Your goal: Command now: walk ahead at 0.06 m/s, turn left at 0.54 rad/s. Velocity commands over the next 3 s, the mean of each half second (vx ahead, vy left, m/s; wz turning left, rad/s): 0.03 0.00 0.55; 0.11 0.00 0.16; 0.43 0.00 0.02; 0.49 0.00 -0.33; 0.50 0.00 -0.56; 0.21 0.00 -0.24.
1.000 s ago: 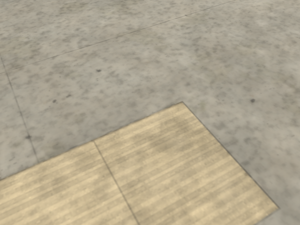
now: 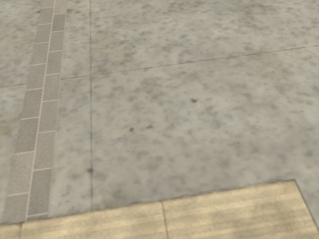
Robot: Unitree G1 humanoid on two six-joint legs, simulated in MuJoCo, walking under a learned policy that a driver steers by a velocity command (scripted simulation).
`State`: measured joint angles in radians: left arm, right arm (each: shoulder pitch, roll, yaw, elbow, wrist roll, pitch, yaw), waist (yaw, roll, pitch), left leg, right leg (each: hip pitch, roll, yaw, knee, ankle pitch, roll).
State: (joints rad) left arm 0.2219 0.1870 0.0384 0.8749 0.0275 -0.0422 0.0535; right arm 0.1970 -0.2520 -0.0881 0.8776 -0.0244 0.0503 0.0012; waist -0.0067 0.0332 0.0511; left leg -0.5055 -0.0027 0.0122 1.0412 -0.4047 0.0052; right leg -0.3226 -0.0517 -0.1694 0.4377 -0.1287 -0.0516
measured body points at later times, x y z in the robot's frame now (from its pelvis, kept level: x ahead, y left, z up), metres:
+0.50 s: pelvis -0.02 +0.03 +0.01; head +0.01 +0.06 +0.45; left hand +0.00 +0.32 -0.13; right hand +0.15 -0.21 -0.11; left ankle -0.01 +0.11 -0.74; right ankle +0.02 -0.11 -0.68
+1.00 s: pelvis +0.00 +0.01 +0.01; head +0.01 +0.00 +0.46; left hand -0.07 +0.25 -0.13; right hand +0.17 -0.21 -0.13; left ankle -0.06 +0.12 -0.70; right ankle +0.00 -0.10 -0.74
